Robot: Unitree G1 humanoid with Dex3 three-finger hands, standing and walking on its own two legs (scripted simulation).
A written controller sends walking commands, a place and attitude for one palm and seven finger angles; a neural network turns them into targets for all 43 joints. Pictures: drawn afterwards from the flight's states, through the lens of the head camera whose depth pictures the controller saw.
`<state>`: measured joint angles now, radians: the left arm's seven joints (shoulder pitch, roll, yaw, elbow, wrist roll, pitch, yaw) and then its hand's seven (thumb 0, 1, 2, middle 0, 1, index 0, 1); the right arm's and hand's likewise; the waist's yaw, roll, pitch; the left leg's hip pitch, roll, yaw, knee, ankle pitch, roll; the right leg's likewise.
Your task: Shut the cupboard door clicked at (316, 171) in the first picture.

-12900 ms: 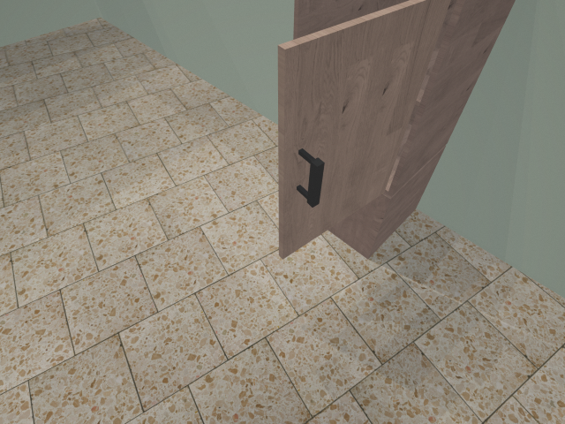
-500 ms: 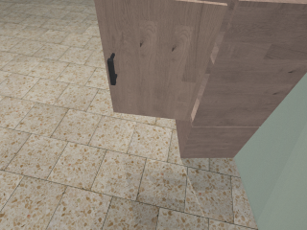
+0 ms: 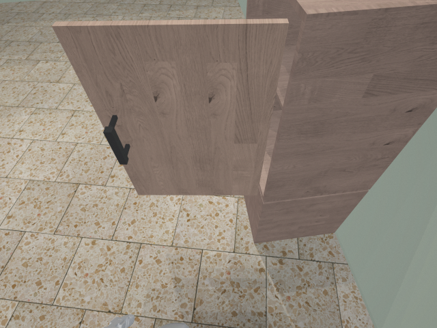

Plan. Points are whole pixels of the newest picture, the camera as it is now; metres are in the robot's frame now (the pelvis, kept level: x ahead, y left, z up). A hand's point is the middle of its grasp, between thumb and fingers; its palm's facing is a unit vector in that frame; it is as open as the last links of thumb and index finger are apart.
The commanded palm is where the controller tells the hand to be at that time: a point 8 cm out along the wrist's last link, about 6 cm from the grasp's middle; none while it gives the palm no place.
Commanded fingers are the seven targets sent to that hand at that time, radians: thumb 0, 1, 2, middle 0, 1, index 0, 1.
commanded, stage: come to a stop and stand still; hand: left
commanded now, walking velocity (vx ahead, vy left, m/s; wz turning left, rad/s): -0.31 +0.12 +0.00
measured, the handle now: (119, 140) +0.54 +0.27 -0.02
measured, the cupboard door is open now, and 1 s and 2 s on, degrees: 82 82 82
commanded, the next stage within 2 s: look again from close up in 0.94 s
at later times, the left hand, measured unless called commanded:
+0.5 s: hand out of the picture +0.08 +0.20 -0.17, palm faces +0.02 -0.96 -0.27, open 7.4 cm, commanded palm none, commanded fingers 0.00 0.90 0.90 -0.20 -0.30 -0.20 -0.30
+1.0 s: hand out of the picture +0.08 +0.18 -0.16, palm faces -0.08 -0.98 -0.20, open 7.4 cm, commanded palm none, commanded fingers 0.00 0.90 0.90 -0.20 -0.30 -0.20 -0.30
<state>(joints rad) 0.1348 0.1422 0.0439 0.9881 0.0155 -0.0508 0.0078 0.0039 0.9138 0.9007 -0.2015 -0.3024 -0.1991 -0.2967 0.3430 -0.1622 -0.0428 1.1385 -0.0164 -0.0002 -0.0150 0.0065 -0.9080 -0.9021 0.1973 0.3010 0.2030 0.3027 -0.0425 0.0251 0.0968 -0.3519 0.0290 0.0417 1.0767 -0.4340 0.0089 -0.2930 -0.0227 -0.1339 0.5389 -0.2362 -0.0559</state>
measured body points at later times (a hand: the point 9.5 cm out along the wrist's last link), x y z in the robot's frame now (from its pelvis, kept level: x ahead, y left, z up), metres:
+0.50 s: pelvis +0.05 +0.00 +0.00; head +0.10 -0.01 +0.44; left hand +0.08 +0.25 -0.15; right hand +0.15 -0.23 -0.16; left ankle +0.11 +0.13 -0.73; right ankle +0.00 -0.10 -0.73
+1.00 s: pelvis +0.02 +0.00 +0.00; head +0.03 +0.01 +0.45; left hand +0.08 +0.23 -0.15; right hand +0.03 -0.23 -0.14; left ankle +0.06 +0.09 -0.73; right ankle +0.00 -0.10 -0.73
